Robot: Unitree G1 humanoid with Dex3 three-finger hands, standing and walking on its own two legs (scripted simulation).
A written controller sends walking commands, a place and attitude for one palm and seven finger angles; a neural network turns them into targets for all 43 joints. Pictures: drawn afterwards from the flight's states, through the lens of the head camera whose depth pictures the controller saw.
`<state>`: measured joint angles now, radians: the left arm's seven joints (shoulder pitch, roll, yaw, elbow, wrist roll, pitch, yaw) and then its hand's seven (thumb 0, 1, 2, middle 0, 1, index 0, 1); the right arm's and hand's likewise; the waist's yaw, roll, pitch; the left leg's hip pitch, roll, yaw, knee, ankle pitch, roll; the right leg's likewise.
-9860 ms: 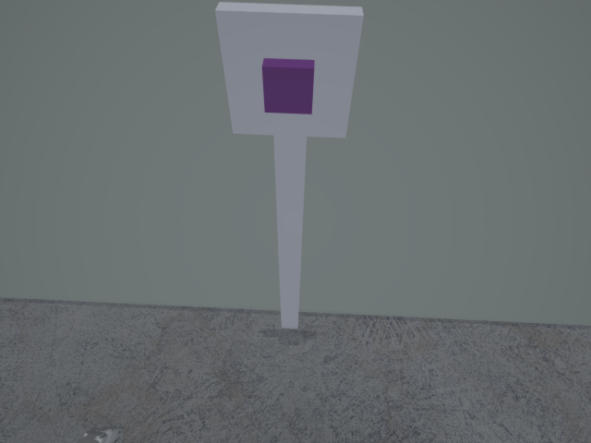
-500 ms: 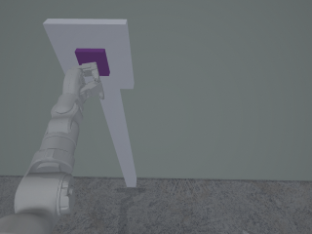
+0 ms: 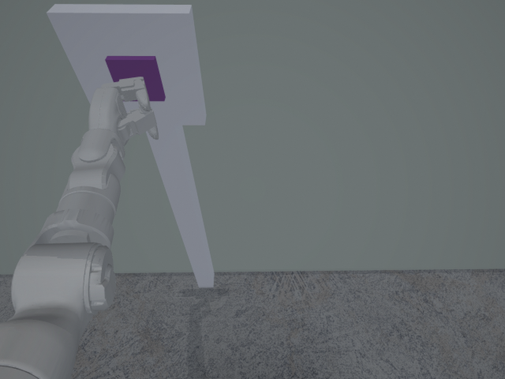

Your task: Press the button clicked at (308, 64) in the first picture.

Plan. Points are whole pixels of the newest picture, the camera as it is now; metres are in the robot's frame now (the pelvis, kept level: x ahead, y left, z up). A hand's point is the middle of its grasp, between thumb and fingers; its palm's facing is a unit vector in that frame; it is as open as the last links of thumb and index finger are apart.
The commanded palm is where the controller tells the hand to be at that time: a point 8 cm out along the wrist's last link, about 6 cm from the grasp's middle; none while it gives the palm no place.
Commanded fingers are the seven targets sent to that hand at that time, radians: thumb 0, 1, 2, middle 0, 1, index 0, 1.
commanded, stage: hold the button down briefly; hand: left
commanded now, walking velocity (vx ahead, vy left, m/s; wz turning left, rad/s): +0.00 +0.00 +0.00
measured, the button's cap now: (138, 76) +0.53 +0.17 +0.20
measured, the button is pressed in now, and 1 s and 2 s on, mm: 12 0 0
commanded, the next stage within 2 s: pull the fist back off the button in 0.06 s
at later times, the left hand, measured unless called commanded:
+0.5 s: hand (151, 117) +0.47 +0.15 +0.17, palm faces +0.01 -1.00 -0.01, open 3.0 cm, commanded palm +0.45 +0.19 +0.17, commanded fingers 0.00 0.90 0.90 -1.30 -1.50 -1.30 -1.50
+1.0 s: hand (148, 141) +0.42 +0.15 +0.17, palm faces +0.00 -1.00 +0.00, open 3.1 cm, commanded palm +0.38 +0.20 +0.17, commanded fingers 0.00 0.90 0.90 -1.30 -1.50 -1.30 -1.50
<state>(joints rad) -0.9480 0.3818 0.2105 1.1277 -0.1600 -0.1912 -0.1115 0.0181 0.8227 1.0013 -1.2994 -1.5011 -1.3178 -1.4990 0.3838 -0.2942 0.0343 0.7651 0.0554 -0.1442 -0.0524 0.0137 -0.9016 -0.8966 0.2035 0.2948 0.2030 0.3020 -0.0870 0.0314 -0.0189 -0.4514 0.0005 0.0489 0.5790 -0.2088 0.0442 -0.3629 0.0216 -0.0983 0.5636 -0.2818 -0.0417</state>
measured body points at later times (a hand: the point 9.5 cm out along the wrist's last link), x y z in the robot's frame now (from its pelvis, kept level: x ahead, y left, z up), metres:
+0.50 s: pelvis +0.00 +0.00 +0.00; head +0.03 +0.00 +0.45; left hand +0.47 +0.21 +0.17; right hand +0.06 -0.26 -0.12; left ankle +0.05 +0.09 -0.73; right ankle +0.01 -0.09 -0.73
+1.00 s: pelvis +0.03 +0.00 +0.01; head +0.03 -0.02 +0.46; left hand +0.42 +0.20 +0.17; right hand +0.17 -0.25 -0.09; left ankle +0.05 +0.09 -0.73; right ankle +0.01 -0.09 -0.73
